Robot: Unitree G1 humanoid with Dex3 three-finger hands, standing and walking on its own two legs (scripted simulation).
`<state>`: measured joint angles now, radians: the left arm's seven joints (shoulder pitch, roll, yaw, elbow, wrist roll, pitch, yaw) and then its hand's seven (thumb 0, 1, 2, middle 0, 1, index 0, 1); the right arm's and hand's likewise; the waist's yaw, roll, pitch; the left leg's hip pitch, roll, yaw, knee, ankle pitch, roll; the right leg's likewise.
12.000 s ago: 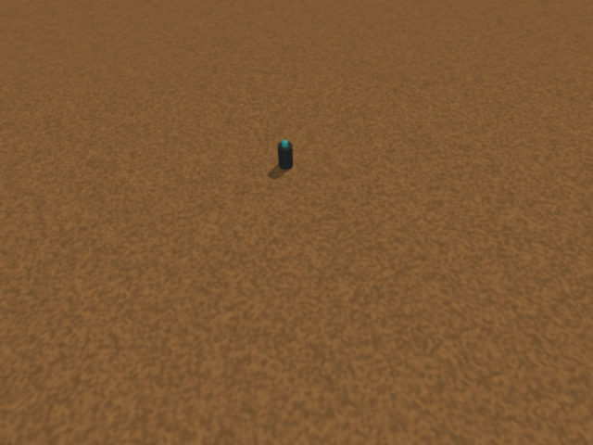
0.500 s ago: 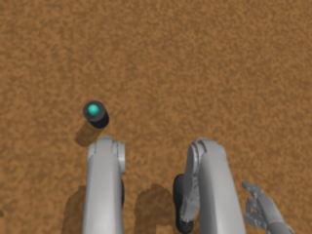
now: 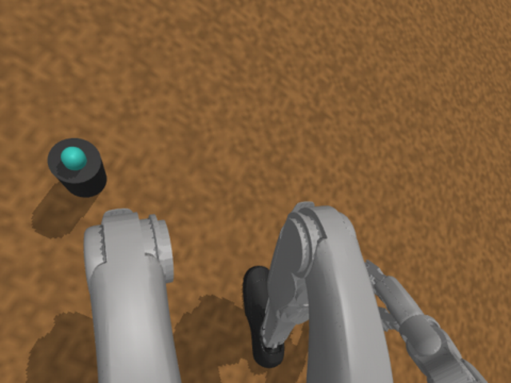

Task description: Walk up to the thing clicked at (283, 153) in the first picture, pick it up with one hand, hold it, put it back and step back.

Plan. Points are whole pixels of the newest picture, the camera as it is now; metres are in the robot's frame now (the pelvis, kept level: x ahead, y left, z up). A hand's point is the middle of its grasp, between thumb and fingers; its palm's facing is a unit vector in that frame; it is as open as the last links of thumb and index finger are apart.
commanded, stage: approach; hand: left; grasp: from the side
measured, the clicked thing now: (79, 168) +0.42 +0.26 -0.23
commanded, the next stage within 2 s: close in in 0.02 s
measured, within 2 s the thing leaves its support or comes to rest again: leaves its support in 1.78 s
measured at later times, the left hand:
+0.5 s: hand (43, 173) +0.39 +0.30 -0.19, palm faces +0.21 -0.98 +0.03, open 17.6 cm
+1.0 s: hand (67, 174) +0.40 +0.27 -0.20, palm faces +0.22 -0.98 +0.00, open 16.4 cm
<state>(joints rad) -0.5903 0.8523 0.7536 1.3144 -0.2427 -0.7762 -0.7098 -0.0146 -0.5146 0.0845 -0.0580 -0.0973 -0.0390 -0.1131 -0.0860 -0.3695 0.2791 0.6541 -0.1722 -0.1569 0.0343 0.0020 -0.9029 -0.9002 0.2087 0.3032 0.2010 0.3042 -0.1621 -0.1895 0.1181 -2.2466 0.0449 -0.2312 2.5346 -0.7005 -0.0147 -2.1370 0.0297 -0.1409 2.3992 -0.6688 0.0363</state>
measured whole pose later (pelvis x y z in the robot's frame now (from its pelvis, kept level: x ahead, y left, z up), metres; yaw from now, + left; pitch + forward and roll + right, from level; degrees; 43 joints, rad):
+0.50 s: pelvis -0.01 +0.01 -0.03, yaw -4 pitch +12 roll -15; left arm -0.56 0.79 0.61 1.38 -0.18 -1.06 -0.34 -0.02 -0.58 0.03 -0.06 -0.09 -0.07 -0.08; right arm -0.18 -0.37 0.46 0.60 -0.33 -0.06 0.10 0.00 -0.93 -0.90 0.21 0.30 0.20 0.30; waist -0.20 -0.26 0.27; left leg -2.22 0.03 -0.36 2.67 -0.71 -0.02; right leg -2.07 0.07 -0.23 2.44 -0.63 0.06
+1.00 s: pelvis -0.02 +0.02 -0.03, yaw -6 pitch +9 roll -18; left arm -0.55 0.81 0.51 1.44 -0.12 -1.15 -0.11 -0.01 -0.35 0.15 -0.10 -0.10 -0.10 -0.10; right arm -0.17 -0.39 0.52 0.55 -0.37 -0.02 0.14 0.00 -0.90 -0.90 0.21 0.30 0.20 0.30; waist -0.23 -0.29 0.32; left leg -2.20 0.03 -0.40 2.68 -0.69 0.00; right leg -2.03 0.09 -0.26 2.42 -0.60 0.07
